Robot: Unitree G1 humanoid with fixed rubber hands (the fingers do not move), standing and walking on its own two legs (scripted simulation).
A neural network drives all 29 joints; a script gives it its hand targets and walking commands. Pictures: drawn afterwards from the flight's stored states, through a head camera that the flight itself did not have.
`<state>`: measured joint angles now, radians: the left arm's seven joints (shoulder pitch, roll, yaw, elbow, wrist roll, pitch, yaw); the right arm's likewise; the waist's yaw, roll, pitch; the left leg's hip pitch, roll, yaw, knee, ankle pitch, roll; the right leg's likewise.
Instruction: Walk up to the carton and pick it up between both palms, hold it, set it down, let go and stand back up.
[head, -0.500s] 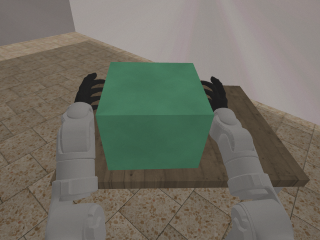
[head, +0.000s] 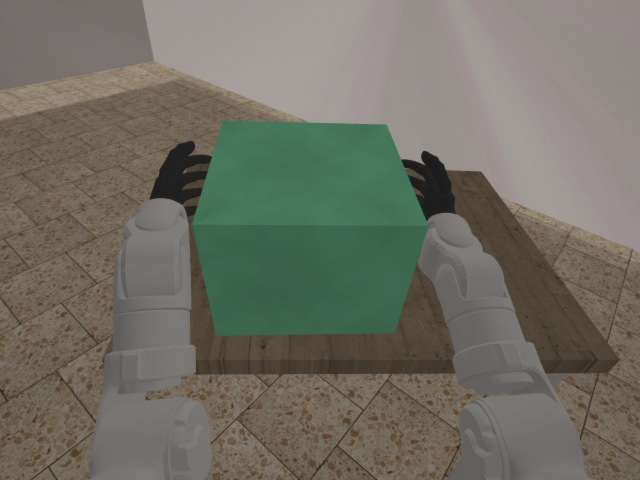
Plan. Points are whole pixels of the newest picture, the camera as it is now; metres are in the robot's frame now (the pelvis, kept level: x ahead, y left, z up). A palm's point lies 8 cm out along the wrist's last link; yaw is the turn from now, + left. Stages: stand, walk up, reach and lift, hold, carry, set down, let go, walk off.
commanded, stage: hold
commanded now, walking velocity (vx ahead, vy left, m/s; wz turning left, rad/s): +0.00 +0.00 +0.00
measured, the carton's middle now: (306, 223) +0.39 -0.01 +0.18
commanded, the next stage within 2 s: none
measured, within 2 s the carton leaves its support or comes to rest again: neither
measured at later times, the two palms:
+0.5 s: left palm (168, 208) +0.37 +0.15 +0.22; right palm (435, 215) +0.36 -0.17 +0.21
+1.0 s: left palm (168, 206) +0.37 +0.15 +0.22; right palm (435, 214) +0.36 -0.17 +0.21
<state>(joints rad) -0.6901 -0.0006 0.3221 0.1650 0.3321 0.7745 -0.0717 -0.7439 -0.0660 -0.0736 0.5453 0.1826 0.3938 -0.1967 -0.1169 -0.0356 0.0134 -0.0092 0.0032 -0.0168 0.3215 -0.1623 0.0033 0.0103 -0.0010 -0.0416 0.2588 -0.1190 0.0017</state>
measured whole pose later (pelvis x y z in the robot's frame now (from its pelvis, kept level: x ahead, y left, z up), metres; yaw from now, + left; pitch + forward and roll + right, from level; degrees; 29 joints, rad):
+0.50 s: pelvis +0.00 +0.00 +0.00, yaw +0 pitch -9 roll -1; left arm -0.67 -0.01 0.32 0.13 0.34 0.78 -0.07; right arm -0.73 -0.07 -0.06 0.52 0.19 0.40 -0.20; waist -0.11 -0.03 0.02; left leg 0.01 0.00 -0.01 0.33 -0.17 0.00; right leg 0.03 0.00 -0.04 0.26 -0.12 0.00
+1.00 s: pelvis +0.00 +0.00 +0.00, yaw +0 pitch -9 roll -1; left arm -0.69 -0.01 0.33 0.15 0.34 0.78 -0.07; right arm -0.75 -0.07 -0.06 0.55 0.19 0.39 -0.19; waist -0.11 -0.03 0.01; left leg -0.01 0.01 -0.01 0.32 -0.17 0.00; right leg 0.01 0.00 -0.04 0.26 -0.12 0.00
